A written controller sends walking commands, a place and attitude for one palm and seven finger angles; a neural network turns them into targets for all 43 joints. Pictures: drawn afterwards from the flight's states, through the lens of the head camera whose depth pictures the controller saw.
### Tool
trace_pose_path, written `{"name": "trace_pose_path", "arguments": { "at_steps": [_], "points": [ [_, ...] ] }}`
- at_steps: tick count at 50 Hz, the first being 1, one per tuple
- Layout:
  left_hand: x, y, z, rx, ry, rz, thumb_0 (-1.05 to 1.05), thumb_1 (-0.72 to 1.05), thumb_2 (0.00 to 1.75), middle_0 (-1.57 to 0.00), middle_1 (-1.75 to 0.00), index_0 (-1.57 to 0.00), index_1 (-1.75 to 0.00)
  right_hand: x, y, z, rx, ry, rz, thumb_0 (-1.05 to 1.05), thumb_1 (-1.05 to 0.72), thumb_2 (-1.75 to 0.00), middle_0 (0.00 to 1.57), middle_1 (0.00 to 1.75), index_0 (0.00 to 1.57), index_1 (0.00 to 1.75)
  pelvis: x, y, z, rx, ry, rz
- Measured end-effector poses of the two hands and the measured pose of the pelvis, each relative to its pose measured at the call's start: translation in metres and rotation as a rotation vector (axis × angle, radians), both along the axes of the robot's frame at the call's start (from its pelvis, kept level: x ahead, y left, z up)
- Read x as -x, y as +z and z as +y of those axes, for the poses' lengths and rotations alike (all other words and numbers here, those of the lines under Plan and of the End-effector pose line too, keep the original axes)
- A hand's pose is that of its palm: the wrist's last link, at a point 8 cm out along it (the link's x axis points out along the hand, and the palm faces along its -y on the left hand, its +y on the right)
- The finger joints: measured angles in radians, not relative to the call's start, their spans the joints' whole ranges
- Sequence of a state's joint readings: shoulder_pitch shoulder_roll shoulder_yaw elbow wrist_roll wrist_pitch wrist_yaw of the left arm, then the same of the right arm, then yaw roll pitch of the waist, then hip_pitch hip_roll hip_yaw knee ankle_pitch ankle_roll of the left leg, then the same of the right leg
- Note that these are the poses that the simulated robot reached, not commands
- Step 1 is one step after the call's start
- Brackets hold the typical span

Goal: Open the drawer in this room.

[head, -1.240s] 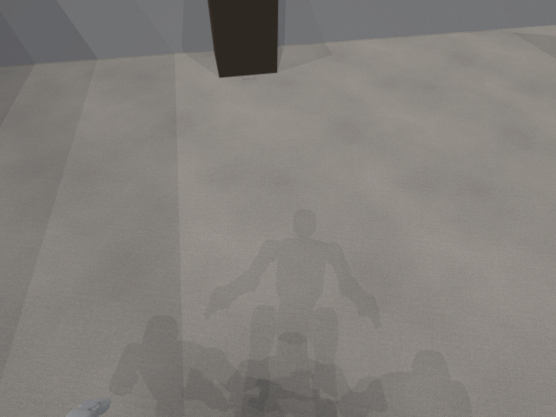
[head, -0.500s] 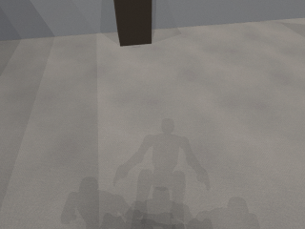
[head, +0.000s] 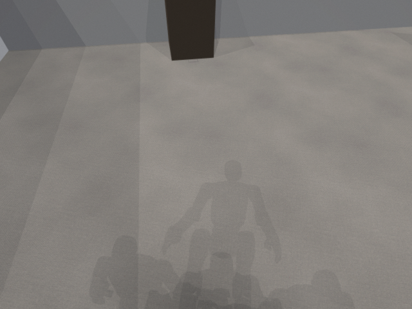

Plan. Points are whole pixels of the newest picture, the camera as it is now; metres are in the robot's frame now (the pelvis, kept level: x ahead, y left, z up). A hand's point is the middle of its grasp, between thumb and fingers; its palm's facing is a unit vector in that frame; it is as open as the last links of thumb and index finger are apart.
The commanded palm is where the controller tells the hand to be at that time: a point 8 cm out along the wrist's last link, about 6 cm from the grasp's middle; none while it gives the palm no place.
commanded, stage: stand and wait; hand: left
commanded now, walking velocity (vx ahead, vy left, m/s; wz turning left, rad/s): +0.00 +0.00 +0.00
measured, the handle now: out of the picture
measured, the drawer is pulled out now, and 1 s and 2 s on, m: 0.00 0.00 0.00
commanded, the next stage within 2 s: turn or walk to find it in 0.08 s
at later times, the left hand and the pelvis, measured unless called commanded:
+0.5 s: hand out of the picture +0.03 +0.23 -0.19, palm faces +0.10 -0.97 -0.24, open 7.4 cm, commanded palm none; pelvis -0.01 +0.02 -0.01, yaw +6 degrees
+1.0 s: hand out of the picture -0.04 +0.20 -0.16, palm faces +0.36 -0.89 -0.27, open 7.4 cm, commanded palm none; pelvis -0.03 -0.01 +0.00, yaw +22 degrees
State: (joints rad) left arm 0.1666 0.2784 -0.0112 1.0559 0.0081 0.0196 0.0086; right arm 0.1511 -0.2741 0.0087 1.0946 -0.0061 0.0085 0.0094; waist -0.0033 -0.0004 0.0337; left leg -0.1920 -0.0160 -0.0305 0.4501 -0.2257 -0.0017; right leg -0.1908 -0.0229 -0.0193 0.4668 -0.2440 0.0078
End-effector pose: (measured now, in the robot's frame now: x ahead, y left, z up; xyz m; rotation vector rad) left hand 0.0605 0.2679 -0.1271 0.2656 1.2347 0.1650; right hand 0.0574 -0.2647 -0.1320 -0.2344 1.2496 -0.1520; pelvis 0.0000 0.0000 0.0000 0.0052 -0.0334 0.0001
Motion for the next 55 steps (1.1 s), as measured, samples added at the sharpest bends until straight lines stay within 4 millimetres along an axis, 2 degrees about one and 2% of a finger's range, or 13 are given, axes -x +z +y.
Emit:
{"name": "trace_pose_path", "arguments": {
  "at_steps": [5, 13, 22, 29, 34, 37, 39, 42, 47, 51, 55],
  "points": [
    [0.019, -0.003, -0.002, 0.011, 0.015, 0.042, 0.01, 0.90, 0.89, -0.20, -0.30, -0.20, -0.30, 0.005, -0.001, 0.005, -0.014, -0.001, 0.013, 0.00, -0.90, -0.90, 0.20, 0.30, 0.21, 0.30, 0.002, 0.001, 0.000, 0.001, 0.000, -0.002],
    [0.036, -0.008, 0.001, 0.004, 0.068, 0.064, 0.01, 0.90, 0.90, -0.20, -0.30, -0.20, -0.30, 0.010, -0.004, 0.005, 0.002, 0.008, 0.046, 0.00, -0.90, -0.90, 0.20, 0.30, 0.21, 0.30, 0.005, -0.003, 0.002, 0.010, 0.033, 0.020],
    [0.043, -0.032, 0.009, 0.053, 0.118, 0.056, 0.01, 0.90, 0.90, -0.20, -0.30, -0.20, -0.30, 0.014, -0.008, 0.032, 0.012, 0.027, 0.062, 0.00, -0.91, -0.90, 0.20, 0.30, 0.20, 0.30, 0.008, -0.015, 0.020, 0.015, 0.082, 0.028],
    [0.030, -0.013, 0.010, 0.052, 0.162, -0.024, 0.01, 0.90, 0.90, -0.20, -0.30, -0.20, -0.30, 0.018, -0.001, 0.047, -0.014, 0.067, 0.078, 0.00, -0.90, -0.90, 0.20, 0.30, 0.21, 0.30, 0.015, -0.002, 0.018, 0.036, 0.150, 0.053],
    [0.025, 0.002, 0.000, 0.036, 0.195, -0.098, 0.01, 0.90, 0.90, -0.20, -0.30, -0.20, -0.30, 0.013, -0.004, 0.037, -0.031, 0.102, 0.077, 0.00, -0.90, -0.90, 0.20, 0.30, 0.21, 0.30, 0.022, 0.000, 0.006, 0.038, 0.207, 0.062],
    [0.031, 0.006, -0.008, 0.011, 0.218, -0.137, 0.01, 0.90, 0.90, -0.20, -0.30, -0.20, -0.30, 0.006, -0.013, 0.025, -0.045, 0.122, 0.066, 0.00, -0.90, -0.90, 0.20, 0.30, 0.21, 0.30, 0.025, -0.005, -0.006, 0.019, 0.234, 0.062],
    [0.041, 0.006, -0.013, -0.011, 0.230, -0.141, 0.01, 0.90, 0.90, -0.20, -0.30, -0.20, -0.30, 0.000, -0.019, 0.016, -0.049, 0.134, 0.055, 0.00, -0.90, -0.90, 0.20, 0.30, 0.21, 0.30, 0.028, -0.009, -0.012, 0.008, 0.246, 0.055],
    [0.065, 0.011, -0.019, -0.018, 0.270, -0.114, 0.01, 0.90, 0.90, -0.20, -0.30, -0.20, -0.30, -0.012, -0.017, 0.008, -0.044, 0.161, 0.050, 0.00, -0.90, -0.90, 0.20, 0.30, 0.21, 0.30, 0.028, -0.006, -0.015, 0.002, 0.282, 0.037],
    [0.103, 0.008, -0.025, -0.007, 0.343, -0.057, 0.01, 0.90, 0.90, -0.20, -0.30, -0.20, -0.30, -0.032, -0.010, 0.008, -0.024, 0.221, 0.046, 0.00, -0.91, -0.90, 0.20, 0.30, 0.20, 0.30, 0.027, -0.002, -0.014, -0.014, 0.346, 0.026],
    [0.138, -0.002, -0.027, 0.018, 0.411, -0.007, 0.01, 0.90, 0.90, -0.20, -0.30, -0.20, -0.30, -0.052, -0.007, 0.023, -0.003, 0.293, 0.053, 0.00, -0.91, -0.90, 0.20, 0.30, 0.20, 0.30, 0.029, -0.004, -0.005, -0.015, 0.390, 0.028],
    [0.179, -0.020, -0.021, 0.053, 0.490, 0.059, 0.01, 0.90, 0.90, -0.20, -0.30, -0.20, -0.30, -0.078, -0.005, 0.057, 0.016, 0.385, 0.019, 0.00, -0.91, -0.90, 0.20, 0.30, 0.20, 0.30, 0.034, -0.011, 0.010, 0.000, 0.435, 0.032]
  ]
}}
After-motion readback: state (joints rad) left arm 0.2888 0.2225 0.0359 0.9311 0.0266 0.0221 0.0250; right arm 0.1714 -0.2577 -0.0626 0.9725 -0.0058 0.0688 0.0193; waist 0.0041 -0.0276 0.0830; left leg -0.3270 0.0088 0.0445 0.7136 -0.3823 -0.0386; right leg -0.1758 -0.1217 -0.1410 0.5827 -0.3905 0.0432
